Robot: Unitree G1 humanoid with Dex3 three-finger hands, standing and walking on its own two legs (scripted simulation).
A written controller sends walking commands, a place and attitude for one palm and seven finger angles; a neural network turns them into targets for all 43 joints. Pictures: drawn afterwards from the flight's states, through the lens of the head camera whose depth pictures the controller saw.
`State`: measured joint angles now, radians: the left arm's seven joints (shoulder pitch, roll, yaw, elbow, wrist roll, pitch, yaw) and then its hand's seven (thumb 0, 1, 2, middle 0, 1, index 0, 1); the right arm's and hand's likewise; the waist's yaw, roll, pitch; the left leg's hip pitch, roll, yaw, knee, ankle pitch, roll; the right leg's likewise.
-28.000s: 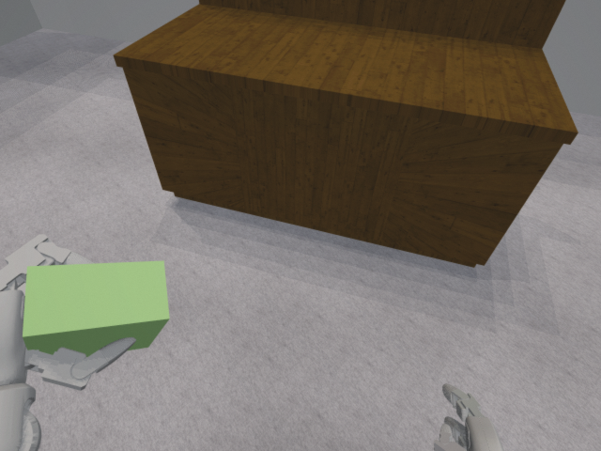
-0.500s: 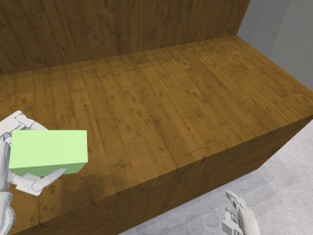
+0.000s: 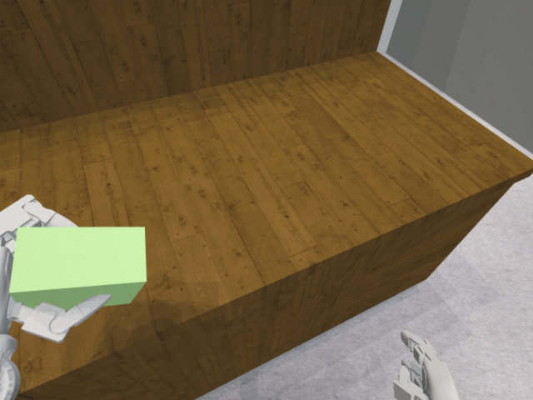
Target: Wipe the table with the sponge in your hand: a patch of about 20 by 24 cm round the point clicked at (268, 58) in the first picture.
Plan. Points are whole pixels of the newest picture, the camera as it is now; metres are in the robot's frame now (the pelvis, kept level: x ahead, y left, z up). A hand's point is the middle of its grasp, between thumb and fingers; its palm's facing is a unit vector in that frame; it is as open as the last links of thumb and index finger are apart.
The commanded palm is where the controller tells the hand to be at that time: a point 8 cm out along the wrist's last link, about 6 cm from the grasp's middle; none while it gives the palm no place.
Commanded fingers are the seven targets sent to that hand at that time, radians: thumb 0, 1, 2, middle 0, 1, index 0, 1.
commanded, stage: shuffle to correct the standing spot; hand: left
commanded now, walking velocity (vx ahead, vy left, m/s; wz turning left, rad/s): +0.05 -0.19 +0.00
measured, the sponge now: (101, 270) +0.23 +0.21 +0.14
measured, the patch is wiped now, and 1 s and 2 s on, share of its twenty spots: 0.00 0.00 0.00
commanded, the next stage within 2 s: none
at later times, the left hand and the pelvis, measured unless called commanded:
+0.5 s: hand (75, 265) +0.22 +0.22 +0.16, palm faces +0.32 -0.85 -0.41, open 9.8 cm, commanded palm +0.17 +0.26 +0.18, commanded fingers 0.00 0.10 1.30 -1.20 -1.60 -1.20 -1.60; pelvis +0.01 -0.02 +0.00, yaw +0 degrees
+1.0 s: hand (73, 269) +0.22 +0.22 +0.16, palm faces +0.31 -0.85 -0.42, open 9.8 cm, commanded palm +0.16 +0.26 +0.18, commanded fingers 0.00 0.10 1.30 -1.20 -1.60 -1.20 -1.60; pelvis +0.00 -0.02 +0.00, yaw +0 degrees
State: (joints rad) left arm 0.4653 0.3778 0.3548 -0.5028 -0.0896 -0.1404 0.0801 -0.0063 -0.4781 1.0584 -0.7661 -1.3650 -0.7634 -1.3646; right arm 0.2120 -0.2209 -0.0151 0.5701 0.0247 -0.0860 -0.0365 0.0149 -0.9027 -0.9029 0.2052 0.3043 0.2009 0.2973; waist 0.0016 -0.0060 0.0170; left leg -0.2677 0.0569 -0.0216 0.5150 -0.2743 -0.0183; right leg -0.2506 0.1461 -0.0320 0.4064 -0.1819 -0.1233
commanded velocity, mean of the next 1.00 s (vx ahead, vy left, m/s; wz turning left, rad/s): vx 0.03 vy -0.20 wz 0.00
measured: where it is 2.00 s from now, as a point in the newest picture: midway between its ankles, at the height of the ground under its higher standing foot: outside the picture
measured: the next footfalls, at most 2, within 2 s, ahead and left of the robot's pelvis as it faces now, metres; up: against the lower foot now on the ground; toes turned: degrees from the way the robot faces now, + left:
none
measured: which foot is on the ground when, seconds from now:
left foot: down 0.00-1.00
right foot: down 0.00-1.00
